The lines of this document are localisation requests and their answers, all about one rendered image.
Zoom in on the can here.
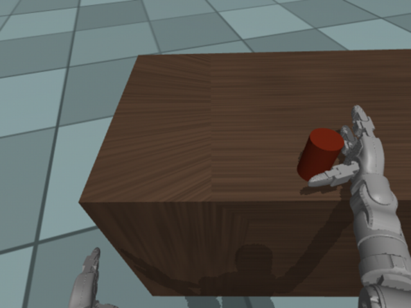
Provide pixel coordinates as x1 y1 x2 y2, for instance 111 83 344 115
297 128 344 182

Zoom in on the right robot arm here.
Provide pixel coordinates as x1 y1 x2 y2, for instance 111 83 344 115
349 173 411 308

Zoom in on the right robot hand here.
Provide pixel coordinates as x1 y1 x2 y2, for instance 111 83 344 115
308 105 385 187

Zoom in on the left robot hand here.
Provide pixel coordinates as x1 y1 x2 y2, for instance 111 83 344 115
68 248 118 308

